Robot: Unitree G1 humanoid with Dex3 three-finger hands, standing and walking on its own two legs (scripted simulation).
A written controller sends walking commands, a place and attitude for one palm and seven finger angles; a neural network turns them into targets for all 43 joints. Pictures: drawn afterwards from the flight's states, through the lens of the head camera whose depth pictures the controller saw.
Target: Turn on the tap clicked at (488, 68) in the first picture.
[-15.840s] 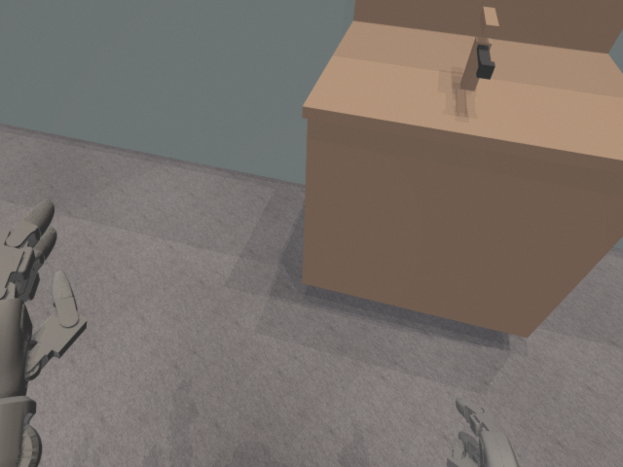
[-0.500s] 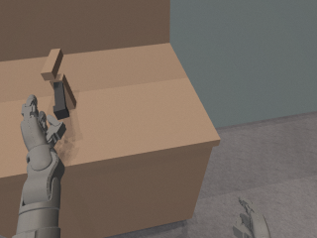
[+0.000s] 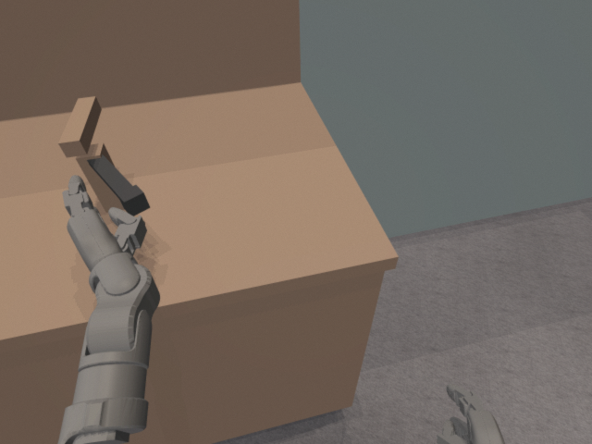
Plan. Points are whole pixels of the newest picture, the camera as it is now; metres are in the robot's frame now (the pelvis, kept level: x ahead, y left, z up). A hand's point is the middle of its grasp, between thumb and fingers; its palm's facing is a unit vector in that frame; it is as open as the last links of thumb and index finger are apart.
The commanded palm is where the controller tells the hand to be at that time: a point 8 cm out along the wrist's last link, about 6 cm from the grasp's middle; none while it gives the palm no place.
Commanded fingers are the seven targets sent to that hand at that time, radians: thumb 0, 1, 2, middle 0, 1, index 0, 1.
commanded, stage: push the lever round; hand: left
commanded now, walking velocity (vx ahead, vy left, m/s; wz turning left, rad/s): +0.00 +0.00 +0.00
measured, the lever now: (133, 200) +0.38 +0.26 +0.15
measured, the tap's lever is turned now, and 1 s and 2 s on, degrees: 30 55 79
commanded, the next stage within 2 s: lift the hand up off the lever in 1.60 s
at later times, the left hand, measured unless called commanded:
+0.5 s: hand (169, 207) +0.38 +0.21 +0.14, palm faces +0.75 -0.66 -0.05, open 7.6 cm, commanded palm +0.34 +0.23 +0.14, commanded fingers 0.00 0.90 0.90 -0.15 -0.15 -0.15 -0.15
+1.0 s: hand (185, 194) +0.41 +0.20 +0.14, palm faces +0.81 -0.59 -0.08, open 7.6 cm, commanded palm +0.37 +0.21 +0.14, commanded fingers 0.00 0.90 0.90 -0.15 -0.15 -0.15 -0.15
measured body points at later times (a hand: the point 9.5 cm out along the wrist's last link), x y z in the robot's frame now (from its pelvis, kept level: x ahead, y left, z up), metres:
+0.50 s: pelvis +0.01 +0.00 +0.00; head +0.00 -0.02 +0.45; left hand +0.34 +0.24 +0.15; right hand +0.20 -0.22 -0.10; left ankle +0.02 +0.13 -0.73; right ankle +0.00 -0.08 -0.73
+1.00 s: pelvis +0.01 -0.01 +0.00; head +0.01 -0.03 +0.45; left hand +0.37 +0.23 +0.15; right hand +0.17 -0.24 -0.12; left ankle +0.02 +0.13 -0.73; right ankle +0.00 -0.08 -0.73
